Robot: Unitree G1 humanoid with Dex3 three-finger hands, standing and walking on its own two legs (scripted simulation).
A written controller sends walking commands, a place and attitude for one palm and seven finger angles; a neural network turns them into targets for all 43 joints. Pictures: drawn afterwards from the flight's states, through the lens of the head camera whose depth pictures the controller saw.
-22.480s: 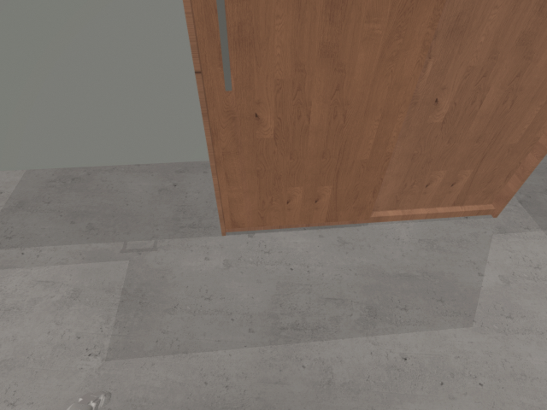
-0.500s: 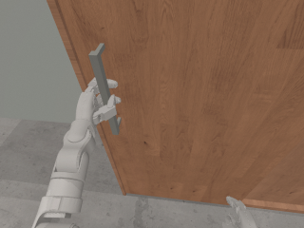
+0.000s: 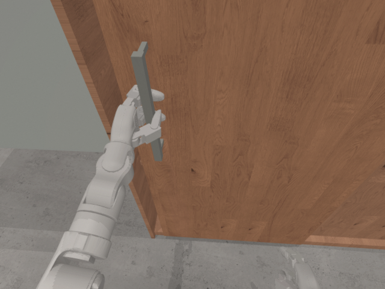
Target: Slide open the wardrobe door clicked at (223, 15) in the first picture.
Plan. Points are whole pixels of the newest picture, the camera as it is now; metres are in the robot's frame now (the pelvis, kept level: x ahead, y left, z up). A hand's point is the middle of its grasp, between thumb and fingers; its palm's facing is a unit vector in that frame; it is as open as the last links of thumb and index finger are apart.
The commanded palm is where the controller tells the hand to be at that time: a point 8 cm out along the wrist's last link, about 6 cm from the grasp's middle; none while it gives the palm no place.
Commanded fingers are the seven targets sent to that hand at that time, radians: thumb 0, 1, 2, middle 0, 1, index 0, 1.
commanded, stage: step sideways, sliding the door along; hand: left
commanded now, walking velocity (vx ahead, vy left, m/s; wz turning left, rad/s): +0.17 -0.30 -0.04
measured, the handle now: (152, 110) +0.44 +0.12 +0.14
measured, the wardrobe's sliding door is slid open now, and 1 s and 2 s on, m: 0.05 0.10 0.45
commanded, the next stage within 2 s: none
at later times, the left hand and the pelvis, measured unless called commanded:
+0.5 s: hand (175, 126) +0.39 +0.07 +0.15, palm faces +0.09 -0.99 -0.08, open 5.7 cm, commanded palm +0.38 +0.10 +0.15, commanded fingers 0.00 0.90 0.90 -0.45 -1.40 -0.45 -1.40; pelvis +0.00 -0.07 +0.00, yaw +1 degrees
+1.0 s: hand (193, 122) +0.40 +0.03 +0.15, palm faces +0.47 -0.88 -0.08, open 6.4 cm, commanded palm +0.37 +0.00 +0.15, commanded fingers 0.00 0.90 0.90 -0.45 -1.40 -0.45 -1.40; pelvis +0.02 -0.22 -0.02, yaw +7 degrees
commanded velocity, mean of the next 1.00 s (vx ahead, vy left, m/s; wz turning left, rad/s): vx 0.13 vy -0.30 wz -0.02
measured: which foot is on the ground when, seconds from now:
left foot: down 0.00-0.16, up 0.18-0.48, down 0.50-0.90, up 0.92-1.00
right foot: down 0.00-0.50, up 0.52-0.88, down 0.90-1.00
